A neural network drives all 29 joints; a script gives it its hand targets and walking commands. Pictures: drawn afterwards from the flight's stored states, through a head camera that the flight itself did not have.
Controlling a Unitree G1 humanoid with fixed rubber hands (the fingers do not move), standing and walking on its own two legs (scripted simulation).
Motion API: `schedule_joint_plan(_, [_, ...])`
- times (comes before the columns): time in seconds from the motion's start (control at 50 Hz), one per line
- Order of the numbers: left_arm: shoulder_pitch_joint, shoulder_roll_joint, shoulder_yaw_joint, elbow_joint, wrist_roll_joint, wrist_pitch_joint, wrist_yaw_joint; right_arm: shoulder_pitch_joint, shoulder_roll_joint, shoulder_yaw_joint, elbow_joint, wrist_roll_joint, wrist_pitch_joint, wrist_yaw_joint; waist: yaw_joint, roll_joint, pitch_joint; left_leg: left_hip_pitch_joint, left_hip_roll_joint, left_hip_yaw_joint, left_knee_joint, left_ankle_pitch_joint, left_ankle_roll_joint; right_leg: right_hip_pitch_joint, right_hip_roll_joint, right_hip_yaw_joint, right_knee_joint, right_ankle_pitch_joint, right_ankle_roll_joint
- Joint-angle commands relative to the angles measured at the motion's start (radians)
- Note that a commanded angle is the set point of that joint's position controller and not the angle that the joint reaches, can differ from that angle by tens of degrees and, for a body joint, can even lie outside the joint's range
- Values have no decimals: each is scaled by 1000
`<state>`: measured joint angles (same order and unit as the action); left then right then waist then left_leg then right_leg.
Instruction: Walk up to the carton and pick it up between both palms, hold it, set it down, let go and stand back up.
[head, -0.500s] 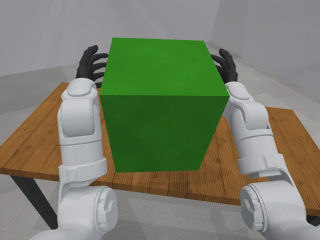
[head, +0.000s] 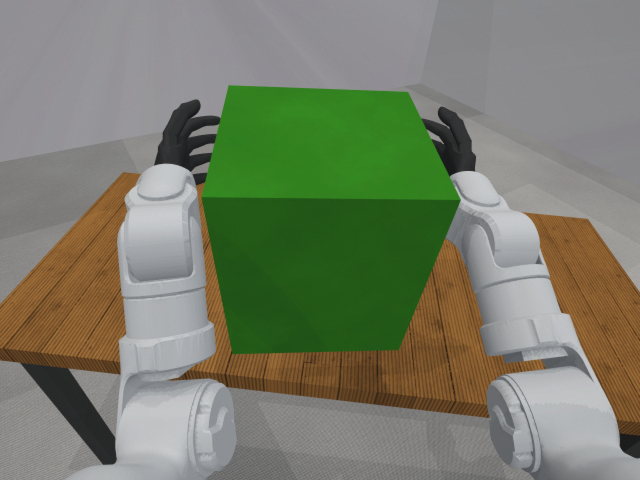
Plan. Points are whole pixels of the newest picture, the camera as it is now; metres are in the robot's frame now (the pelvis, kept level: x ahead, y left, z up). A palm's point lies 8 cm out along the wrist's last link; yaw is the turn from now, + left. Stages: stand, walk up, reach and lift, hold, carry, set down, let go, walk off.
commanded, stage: hold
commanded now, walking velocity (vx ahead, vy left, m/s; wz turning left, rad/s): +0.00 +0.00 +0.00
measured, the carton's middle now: (318, 225) +0.37 +0.00 +0.18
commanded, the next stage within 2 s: none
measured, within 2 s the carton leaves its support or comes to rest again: neither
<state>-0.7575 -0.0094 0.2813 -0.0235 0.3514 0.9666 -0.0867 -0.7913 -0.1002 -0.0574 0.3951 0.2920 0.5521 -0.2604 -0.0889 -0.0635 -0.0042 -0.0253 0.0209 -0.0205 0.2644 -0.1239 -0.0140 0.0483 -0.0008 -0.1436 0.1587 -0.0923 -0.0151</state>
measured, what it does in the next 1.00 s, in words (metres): stands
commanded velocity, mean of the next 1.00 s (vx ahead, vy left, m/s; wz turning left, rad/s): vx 0.00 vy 0.00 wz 0.00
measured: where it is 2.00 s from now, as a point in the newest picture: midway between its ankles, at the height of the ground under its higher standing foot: outside the picture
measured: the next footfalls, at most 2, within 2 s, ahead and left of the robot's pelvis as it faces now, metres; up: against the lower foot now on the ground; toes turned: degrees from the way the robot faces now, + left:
none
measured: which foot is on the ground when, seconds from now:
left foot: down 0.00-1.00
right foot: down 0.00-1.00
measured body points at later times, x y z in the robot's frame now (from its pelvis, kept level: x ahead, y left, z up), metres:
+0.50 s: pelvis +0.01 +0.01 +0.00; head -0.04 +0.04 +0.45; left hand +0.38 +0.16 +0.28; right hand +0.39 -0.14 +0.28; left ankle +0.02 +0.12 -0.75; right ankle +0.01 -0.10 -0.75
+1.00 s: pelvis +0.01 +0.01 +0.00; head -0.06 +0.04 +0.45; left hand +0.37 +0.17 +0.28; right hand +0.38 -0.14 +0.30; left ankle +0.02 +0.12 -0.75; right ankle +0.01 -0.10 -0.75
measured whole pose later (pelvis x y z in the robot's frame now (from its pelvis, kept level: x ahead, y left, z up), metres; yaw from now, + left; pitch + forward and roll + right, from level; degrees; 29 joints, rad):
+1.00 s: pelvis +0.01 +0.01 +0.00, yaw -1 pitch -6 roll -1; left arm -0.78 -0.03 0.32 -0.04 0.41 1.01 -0.15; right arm -0.91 -0.18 0.00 0.42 0.40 0.67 -0.31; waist -0.07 -0.05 -0.08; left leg 0.00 0.01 0.00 0.23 -0.12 -0.01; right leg 0.07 -0.01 -0.12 0.11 -0.08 -0.01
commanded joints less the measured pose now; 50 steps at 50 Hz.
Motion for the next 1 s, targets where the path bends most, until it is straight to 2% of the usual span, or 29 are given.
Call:
schedule_joint_plan(0.0, [-579,-381,-366,-68,-185,-77,-106,-660,319,223,-201,58,-36,50,-15,70,-319,36,-71,44,-14,135,-26,76,42,7,3,55,45])
schedule_joint_plan(0.1, [-576,-394,-367,-99,-190,-73,-113,-667,325,250,-238,81,-25,34,-11,61,-387,84,-78,35,16,277,-31,120,52,12,18,198,47])
schedule_joint_plan(0.18, [-559,-384,-362,-124,-185,-43,-126,-650,310,270,-248,109,0,17,-6,59,-376,98,-80,30,24,330,-36,133,53,16,17,243,44])
schedule_joint_plan(0.4, [-603,-380,-356,-152,-183,7,-144,-688,282,250,-240,141,57,12,-10,74,-358,81,-83,30,18,302,-48,107,55,14,15,191,37])
schedule_joint_plan(0.6, [-651,-374,-344,-125,-183,24,-153,-728,253,206,-187,138,92,22,-16,87,-355,65,-81,31,11,271,-58,82,59,15,6,130,30])
schedule_joint_plan(0.86, [-703,-361,-314,-93,-171,23,-170,-765,241,182,-130,140,114,27,-13,84,-360,32,-83,34,-4,246,-54,90,56,21,8,116,29])
schedule_joint_plan(0.88, [-480,-430,-250,8,-153,19,-202,-628,221,244,-94,216,116,22,35,107,-329,33,-17,3,-45,358,-60,188,54,87,18,260,-19])
schedule_joint_plan(0.9, [-483,-406,-264,-60,-150,2,-221,-631,210,244,-138,221,103,12,35,96,-380,40,-38,-12,-15,448,-63,221,54,78,11,298,-18])
schedule_joint_plan(0.92, [-498,-402,-287,-89,-149,-6,-227,-626,218,254,-142,222,98,7,21,97,-372,80,-39,-12,-10,477,-64,182,50,77,8,311,-13])
schedule_joint_plan(0.94, [-499,-406,-305,-123,-149,-13,-227,-616,220,256,-150,219,91,9,11,96,-364,87,-44,-6,-13,471,-66,171,55,75,6,292,-13])
schedule_joint_plan(0.98, [-513,-400,-329,-168,-158,-27,-219,-608,229,243,-166,190,74,19,-5,89,-328,58,-48,6,-33,380,-61,161,58,70,0,225,-13])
